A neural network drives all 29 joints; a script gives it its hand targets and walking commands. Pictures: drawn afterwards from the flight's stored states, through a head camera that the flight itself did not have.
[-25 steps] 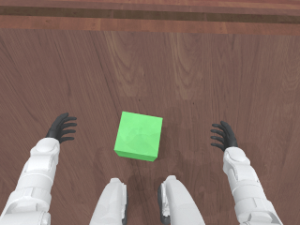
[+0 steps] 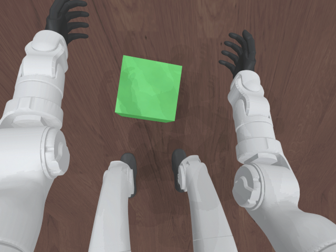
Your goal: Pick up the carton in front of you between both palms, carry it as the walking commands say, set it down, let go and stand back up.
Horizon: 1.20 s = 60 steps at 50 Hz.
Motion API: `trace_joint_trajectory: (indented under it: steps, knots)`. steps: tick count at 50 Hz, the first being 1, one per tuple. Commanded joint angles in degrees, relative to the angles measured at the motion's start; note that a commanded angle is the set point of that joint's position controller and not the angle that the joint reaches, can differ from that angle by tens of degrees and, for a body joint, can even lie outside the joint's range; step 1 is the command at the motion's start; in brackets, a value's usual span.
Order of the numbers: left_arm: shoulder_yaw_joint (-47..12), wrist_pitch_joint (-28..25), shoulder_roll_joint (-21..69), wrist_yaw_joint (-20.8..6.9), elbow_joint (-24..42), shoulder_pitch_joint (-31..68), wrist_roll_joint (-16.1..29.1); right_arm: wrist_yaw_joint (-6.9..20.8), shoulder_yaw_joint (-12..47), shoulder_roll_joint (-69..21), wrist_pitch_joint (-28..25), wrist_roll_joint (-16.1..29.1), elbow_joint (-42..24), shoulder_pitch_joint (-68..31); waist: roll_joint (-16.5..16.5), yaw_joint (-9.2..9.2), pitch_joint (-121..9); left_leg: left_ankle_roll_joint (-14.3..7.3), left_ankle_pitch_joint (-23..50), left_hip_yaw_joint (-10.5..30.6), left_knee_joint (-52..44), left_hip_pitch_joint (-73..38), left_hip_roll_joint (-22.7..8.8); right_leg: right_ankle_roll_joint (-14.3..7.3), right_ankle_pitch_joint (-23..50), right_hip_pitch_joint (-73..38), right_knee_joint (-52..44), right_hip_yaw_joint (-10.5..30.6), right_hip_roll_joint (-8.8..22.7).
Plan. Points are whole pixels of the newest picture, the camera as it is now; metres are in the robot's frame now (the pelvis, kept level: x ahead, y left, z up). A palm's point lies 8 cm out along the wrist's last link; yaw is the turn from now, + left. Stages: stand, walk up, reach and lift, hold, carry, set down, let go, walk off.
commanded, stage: reach and lift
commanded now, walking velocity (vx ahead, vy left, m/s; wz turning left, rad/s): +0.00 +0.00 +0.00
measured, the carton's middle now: (148, 94) +0.48 +0.00 -0.51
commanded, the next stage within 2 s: none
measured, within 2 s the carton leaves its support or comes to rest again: leaves its support in 1.66 s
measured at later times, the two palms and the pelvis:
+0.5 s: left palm (90, 78) +0.51 +0.18 -0.34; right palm (209, 93) +0.45 -0.20 -0.33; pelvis -0.01 -0.02 -0.18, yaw -2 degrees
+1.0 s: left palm (102, 83) +0.52 +0.16 -0.46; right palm (200, 89) +0.48 -0.20 -0.44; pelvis -0.03 -0.01 -0.27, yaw -3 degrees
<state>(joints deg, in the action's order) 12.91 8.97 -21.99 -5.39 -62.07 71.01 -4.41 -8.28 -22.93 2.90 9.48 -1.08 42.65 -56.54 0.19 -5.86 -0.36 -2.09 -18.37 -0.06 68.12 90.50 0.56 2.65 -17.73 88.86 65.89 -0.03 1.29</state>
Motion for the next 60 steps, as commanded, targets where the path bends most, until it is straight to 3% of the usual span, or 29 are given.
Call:
trace_joint_trajectory:
  steps: [1, 9, 16, 20, 23, 28, 33, 37, 41, 46, 50, 54, 60]
  knots:
    - [1.58, -2.49, -4.16, 0.66, 4.69, 12.05, -1.38, 1.02, -2.05, 4.80, -3.24, -1.45, -4.81, -7.60, 8.15, -0.10, -53.25, 2.25, 12.57, 3.55, -4.40, -37.52, 2.29, 1.02, 6.61, -11.39, -1.29, -4.75, -5.54]
    - [0.87, -6.02, -0.64, 3.26, 4.18, 4.67, -0.01, 1.62, -1.55, 4.70, -7.84, -0.76, 0.25, -2.80, 7.04, 1.07, -53.84, 2.57, 21.74, 4.55, 10.06, -22.43, 2.32, 2.00, 11.85, 3.89, 12.18, -4.22, -5.64]
    - [-4.69, -7.74, -6.23, 5.30, 10.77, 7.10, 7.05, -0.70, 5.60, 8.06, -9.48, 6.38, -2.64, -4.76, 6.88, 2.11, -65.27, 2.55, 24.34, 3.23, 24.34, -16.91, 1.95, 2.41, 16.56, 4.92, 25.06, -3.87, -5.60]
    - [-7.96, -7.44, -9.48, 5.75, 13.59, 11.02, 11.51, -2.43, 9.16, 9.99, -8.55, 10.28, -5.92, -8.43, 7.50, 2.45, -70.40, 2.39, 19.23, 2.05, 29.71, -15.15, 1.42, 2.02, 14.17, 2.93, 30.87, -4.16, -5.47]
    - [-9.33, -6.65, -11.38, 5.89, 12.67, 14.45, 13.53, -3.53, 10.57, 10.74, -7.17, 12.04, -6.05, -11.99, 7.31, 2.60, -68.91, 2.18, 11.37, 1.15, 32.13, -10.85, 0.87, 1.63, 9.25, 2.15, 33.72, -4.27, -5.17]
    - [-11.04, -6.05, -12.46, 5.85, 4.20, 20.59, 15.22, -4.28, 11.00, 10.92, -5.99, 13.04, 0.65, -19.56, 5.73, 2.35, -55.94, 1.70, -3.33, 1.18, 35.38, 0.94, -0.56, 1.25, -1.75, 5.64, 37.46, -3.85, -4.10]
    - [-12.83, -6.87, -13.26, 5.64, -4.14, 24.82, 16.03, -3.96, 11.01, 11.73, -6.78, 12.93, 8.60, -25.42, 4.31, 2.21, -47.09, 1.22, -8.56, 2.25, 38.71, 7.11, -1.50, 1.22, -5.53, 8.21, 41.47, -3.41, -3.40]
    - [-14.02, -8.16, -13.98, 6.13, -6.70, 27.52, 16.78, -3.49, 11.86, 12.35, -8.45, 14.03, 12.54, -28.63, 3.71, 2.51, -45.18, 1.18, -6.60, 2.99, 41.67, 8.34, -1.86, 1.42, -3.54, 8.05, 45.00, -3.15, -3.35]
    - [-16.27, -9.95, -14.43, 7.31, -5.09, 29.30, 17.32, -2.32, 15.88, 10.59, -9.73, 19.25, 17.74, -28.45, 5.84, 4.81, -47.74, 1.11, -0.76, 3.30, 43.94, 4.02, -2.17, 1.48, 1.03, 8.93, 48.31, -3.07, -3.80]
    - [-17.62, -10.25, -13.95, 8.59, -0.58, 32.18, 18.10, -2.09, 17.87, 12.30, -10.68, 22.54, 16.77, -30.64, 8.30, 6.30, -53.30, 1.54, 5.70, 3.03, 46.61, -3.78, -2.09, 1.33, 3.65, 11.62, 50.38, -3.60, -4.55]
    - [-19.05, -9.44, -11.33, 8.67, 0.73, 29.91, 19.03, -2.72, 17.74, 12.32, -10.79, 22.23, 16.64, -27.26, 8.79, 4.85, -56.14, 1.91, 8.65, 2.84, 47.56, -7.75, -1.41, 1.28, 4.74, 12.59, 50.48, -4.72, -5.24]
    - [-18.36, -8.94, -8.53, 8.07, -2.23, 25.91, 18.29, -2.65, 15.36, 12.36, -10.96, 19.27, 18.73, -25.18, 7.61, 3.21, -48.35, 2.15, 6.00, 3.49, 46.59, -1.25, -1.07, 1.35, 2.91, 16.64, 50.04, -4.76, -5.12]
    - [-16.61, -9.42, -7.52, 8.06, -5.26, 25.57, 16.82, -2.39, 13.95, 12.03, -11.51, 16.69, 18.08, -27.68, 5.32, 3.42, -42.33, 1.80, 2.42, 3.66, 45.47, 6.28, -0.67, 1.26, 1.62, 16.54, 49.38, -3.87, -4.89]
